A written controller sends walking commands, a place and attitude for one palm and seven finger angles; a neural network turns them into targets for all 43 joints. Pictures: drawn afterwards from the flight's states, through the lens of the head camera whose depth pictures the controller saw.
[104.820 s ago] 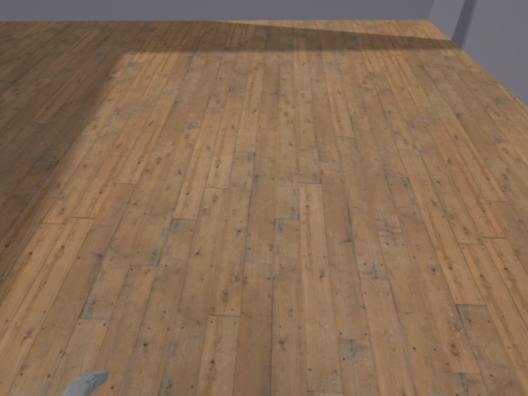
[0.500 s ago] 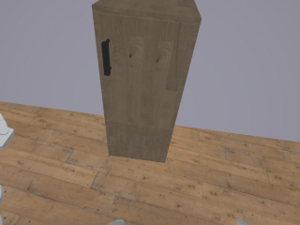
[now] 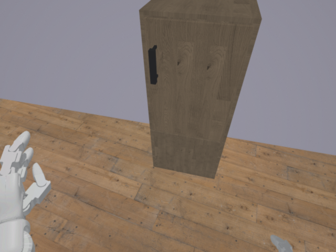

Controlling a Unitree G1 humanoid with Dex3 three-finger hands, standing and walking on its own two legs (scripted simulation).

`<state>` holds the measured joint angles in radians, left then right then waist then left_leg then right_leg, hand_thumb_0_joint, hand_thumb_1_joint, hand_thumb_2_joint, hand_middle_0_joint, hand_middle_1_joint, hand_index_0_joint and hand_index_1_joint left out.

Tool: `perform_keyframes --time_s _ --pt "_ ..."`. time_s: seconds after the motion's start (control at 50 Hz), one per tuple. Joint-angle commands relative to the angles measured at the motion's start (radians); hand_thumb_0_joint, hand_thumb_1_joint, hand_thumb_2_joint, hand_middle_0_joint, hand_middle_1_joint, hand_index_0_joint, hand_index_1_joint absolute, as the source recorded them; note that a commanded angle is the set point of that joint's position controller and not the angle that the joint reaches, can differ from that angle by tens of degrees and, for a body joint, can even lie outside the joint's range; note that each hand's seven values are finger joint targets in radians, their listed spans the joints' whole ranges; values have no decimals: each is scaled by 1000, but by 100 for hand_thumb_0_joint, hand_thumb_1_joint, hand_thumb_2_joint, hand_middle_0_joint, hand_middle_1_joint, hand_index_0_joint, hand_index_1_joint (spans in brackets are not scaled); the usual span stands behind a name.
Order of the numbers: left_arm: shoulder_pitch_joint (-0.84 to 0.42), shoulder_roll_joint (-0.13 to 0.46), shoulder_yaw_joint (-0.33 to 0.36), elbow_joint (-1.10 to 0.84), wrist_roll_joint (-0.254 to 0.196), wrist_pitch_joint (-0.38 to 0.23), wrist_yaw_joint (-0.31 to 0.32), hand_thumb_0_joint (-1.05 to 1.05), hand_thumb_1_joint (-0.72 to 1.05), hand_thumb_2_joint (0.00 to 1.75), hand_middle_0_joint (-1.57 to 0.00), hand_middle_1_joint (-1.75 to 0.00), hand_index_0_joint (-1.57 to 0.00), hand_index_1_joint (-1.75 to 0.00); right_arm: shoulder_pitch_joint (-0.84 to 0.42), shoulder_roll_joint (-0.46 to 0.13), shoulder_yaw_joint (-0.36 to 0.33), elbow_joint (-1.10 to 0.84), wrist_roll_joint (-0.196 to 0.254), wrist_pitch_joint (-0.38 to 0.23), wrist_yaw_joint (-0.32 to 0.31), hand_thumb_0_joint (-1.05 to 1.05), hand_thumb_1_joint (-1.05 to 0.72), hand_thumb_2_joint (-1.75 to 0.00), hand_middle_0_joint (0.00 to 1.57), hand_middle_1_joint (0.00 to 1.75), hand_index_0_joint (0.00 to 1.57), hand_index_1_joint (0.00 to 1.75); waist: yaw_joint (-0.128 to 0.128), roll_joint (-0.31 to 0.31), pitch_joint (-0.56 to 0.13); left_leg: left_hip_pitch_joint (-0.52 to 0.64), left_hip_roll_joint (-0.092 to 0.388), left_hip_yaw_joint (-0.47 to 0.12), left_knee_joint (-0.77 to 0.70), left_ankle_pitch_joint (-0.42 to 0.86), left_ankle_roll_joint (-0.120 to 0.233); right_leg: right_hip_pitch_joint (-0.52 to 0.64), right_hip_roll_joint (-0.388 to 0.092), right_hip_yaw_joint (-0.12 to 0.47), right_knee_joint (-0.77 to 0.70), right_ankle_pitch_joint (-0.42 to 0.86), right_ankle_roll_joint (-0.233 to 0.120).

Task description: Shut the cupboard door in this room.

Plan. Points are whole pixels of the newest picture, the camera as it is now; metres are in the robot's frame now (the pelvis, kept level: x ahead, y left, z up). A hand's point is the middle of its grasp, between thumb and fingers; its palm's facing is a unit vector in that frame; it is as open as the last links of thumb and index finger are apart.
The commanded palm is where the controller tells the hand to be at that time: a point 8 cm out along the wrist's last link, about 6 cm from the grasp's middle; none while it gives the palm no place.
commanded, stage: stop stepping back and stand still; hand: left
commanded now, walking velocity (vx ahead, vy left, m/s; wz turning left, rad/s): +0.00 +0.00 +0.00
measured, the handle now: (154, 64) +0.80 +0.13 +0.07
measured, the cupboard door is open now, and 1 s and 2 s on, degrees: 0 0 0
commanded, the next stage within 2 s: let the arm hang, fingers relaxed in 1.14 s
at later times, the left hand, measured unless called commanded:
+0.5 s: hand (32, 174) +0.22 +0.29 +0.13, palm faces +0.40 -0.82 -0.41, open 7.4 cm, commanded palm +0.16 +0.33 +0.18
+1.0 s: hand (11, 180) +0.19 +0.30 +0.16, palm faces +0.42 -0.82 -0.39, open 7.4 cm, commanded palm +0.13 +0.34 +0.18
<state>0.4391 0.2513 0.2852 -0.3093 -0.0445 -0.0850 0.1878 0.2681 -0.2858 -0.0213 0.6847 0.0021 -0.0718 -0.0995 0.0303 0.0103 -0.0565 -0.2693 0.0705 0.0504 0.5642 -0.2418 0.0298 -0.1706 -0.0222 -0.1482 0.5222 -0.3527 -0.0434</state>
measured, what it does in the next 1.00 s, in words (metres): stands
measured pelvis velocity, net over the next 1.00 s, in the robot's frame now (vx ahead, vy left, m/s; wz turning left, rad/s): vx -0.01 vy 0.05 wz -0.03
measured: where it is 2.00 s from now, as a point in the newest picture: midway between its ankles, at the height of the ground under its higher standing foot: outside the picture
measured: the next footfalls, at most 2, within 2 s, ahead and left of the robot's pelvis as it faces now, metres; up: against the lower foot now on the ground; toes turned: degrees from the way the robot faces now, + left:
none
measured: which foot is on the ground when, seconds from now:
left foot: down 0.00-1.00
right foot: down 0.00-1.00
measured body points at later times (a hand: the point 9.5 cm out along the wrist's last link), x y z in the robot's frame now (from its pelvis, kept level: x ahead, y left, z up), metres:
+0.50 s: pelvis +0.01 +0.03 +0.00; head +0.01 +0.04 +0.45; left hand +0.19 +0.33 +0.16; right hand +0.14 -0.21 -0.10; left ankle +0.04 +0.15 -0.73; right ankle -0.02 -0.08 -0.73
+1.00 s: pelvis -0.01 +0.05 +0.00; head -0.01 +0.06 +0.45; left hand +0.16 +0.34 +0.18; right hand +0.13 -0.19 -0.08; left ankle +0.04 +0.15 -0.73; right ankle -0.02 -0.08 -0.73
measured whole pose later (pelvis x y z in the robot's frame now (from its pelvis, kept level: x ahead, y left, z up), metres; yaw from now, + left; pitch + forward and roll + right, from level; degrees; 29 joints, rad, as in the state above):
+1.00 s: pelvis -0.01 +0.05 +0.00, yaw -2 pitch -1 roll -1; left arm 0.52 0.36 0.37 -0.45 -0.03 -0.16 0.17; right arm 0.24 -0.20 0.02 0.63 0.01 -0.08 -0.08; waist 0.01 0.00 0.01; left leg -0.29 0.04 0.05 0.49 -0.19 0.01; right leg -0.18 -0.02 -0.06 0.43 -0.24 0.02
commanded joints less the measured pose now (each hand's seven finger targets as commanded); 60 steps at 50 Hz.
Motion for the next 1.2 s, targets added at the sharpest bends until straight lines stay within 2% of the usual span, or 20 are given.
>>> perform_keyframes --time_s 0.0,0.02,0.04,0.1,0.14,0.18,0.2,0.22,0.26,0.32,0.34,0.36,0.42,0.46,0.52,0.58,0.7,0.84,0.96,1.18 --pt "-116 460 293 -707 16 -177 36 0 90 90 -20 -30 -20 -30 -122 -67 -40 -232 -9 -92 0 0 -90 -90 20 30 20 30 -12 324 -163 357 155 -191 -105 594 62 -185 -13 93 219 172 46" --pt "-64 465 306 -684 15 -181 35 0 90 90 -20 -30 -20 -30 -112 -54 -34 -222 -6 -94 18 0 -90 -90 20 30 20 30 -14 346 -156 387 177 -198 -127 733 69 -246 10 94 239 -33 45" --pt "4 474 336 -671 16 -175 37 0 90 90 -20 -30 -20 -30 -106 -24 -32 -218 -7 -94 25 0 -90 -90 20 30 20 30 -17 417 -140 402 150 -150 -90 828 77 -262 17 91 178 -56 38" --pt "61 444 364 -579 8 -170 28 0 90 90 -20 -30 -20 -30 -109 -25 -24 -215 5 -88 41 0 -90 -90 20 30 20 30 -30 354 -85 199 121 -58 -58 632 23 -54 24 74 -38 109 38" --pt "115 399 359 -415 -4 -167 21 0 90 90 -20 -30 -20 -30 -92 -24 -27 -212 19 -79 44 0 -90 -90 20 30 20 30 -47 150 -100 13 64 10 -8 378 -18 145 -25 156 -69 501 17" --pt "212 330 300 -246 -12 -139 7 0 90 90 -20 -30 -20 -30 -67 -30 -35 -213 29 -46 59 0 -90 -90 20 30 20 30 -59 -153 -95 -120 -14 32 134 177 -59 203 -163 325 -50 886 -40" --pt "205 317 288 -196 -15 -135 4 0 90 90 -20 -30 -20 -30 -72 -33 -37 -209 33 -29 61 0 -90 -90 20 30 20 30 -56 -222 -77 -189 -24 12 164 -20 -60 234 -208 339 -50 957 -67" --pt "207 320 288 -156 -13 -134 2 0 90 90 -20 -30 -20 -30 -83 -25 -29 -207 32 -18 60 0 -90 -90 20 30 20 30 -52 -226 -61 -214 -18 -9 139 -144 -49 226 -227 337 -59 918 -70" --pt "181 334 289 -154 -13 -128 0 0 90 90 -20 -30 -20 -30 -108 -24 -22 -211 32 -6 49 0 -90 -90 20 30 20 30 -48 -174 -29 -163 -13 -17 7 -119 -36 161 -198 274 -47 772 -43" --pt "139 315 230 -233 -11 -123 -8 0 90 90 -20 -30 -20 -30 -121 -36 -20 -220 22 4 32 0 -90 -90 20 30 20 30 -49 -98 -66 55 49 -58 -102 430 -7 34 -59 133 16 533 49" --pt "92 324 221 -291 -10 -128 -12 0 90 90 -20 -30 -20 -30 -128 -43 -23 -228 22 -1 27 0 -90 -90 20 30 20 30 -41 -76 -80 79 78 -83 -104 441 4 15 -39 133 -3 427 60" --pt "29 358 222 -349 -7 -138 -16 0 90 90 -20 -30 -20 -30 -137 -49 -24 -232 28 -10 20 0 -90 -90 20 30 20 30 -42 -50 -63 75 77 -91 -125 335 3 -5 -38 141 -30 287 60" --pt "-71 376 227 -479 11 -154 -3 0 90 90 -20 -30 -20 -30 -154 -30 -4 -231 12 -37 8 0 -90 -90 20 30 20 30 -34 142 -6 4 66 -97 -172 267 13 7 -13 130 -25 267 56" --pt "-120 432 276 -561 18 -174 11 0 90 90 -20 -30 -20 -30 -146 -32 -6 -222 5 -58 3 0 -90 -90 20 30 20 30 -29 185 -23 -2 54 -92 -176 211 7 29 -11 135 -38 246 50" --pt "-5 379 275 -489 13 -182 16 0 90 90 -20 -30 -20 -30 -128 -19 -5 -218 5 -72 13 0 -90 -90 20 30 20 30 -27 207 -46 -16 34 -76 -177 132 -4 63 -13 147 -74 216 38" --pt "129 346 292 -385 -2 -178 9 0 90 90 -20 -30 -20 -30 -114 -14 -7 -218 8 -64 23 0 -90 -90 20 30 20 30 -30 149 -57 -39 28 -71 -174 95 -18 80 -19 152 -106 215 33" --pt "163 290 243 -249 -23 -146 -12 0 90 90 -20 -30 -20 -30 -114 -32 -18 -216 21 -38 29 0 -90 -90 20 30 20 30 -42 3 -6 -21 30 -58 -157 98 -27 -14 -26 172 -153 216 38" --pt "-5 319 211 -357 -1 -147 -9 0 90 90 -20 -30 -20 -30 -141 -33 -12 -223 15 -53 10 0 -90 -90 20 30 20 30 -35 17 -13 -8 15 -59 -191 2 -14 -20 -17 170 -167 145 49" --pt "-12 358 254 -426 12 -166 7 0 90 90 -20 -30 -20 -30 -142 -31 -12 -218 6 -73 6 0 -90 -90 20 30 20 30 -30 141 -17 -20 11 -76 -231 -86 -16 0 -3 160 -161 101 42" --pt "79 289 215 -282 -4 -149 -10 0 90 90 -20 -30 -20 -30 -131 -26 -11 -217 15 -56 18 0 -90 -90 20 30 20 30 -34 26 6 -29 10 -66 -211 -29 -27 -19 -8 157 -194 125 44"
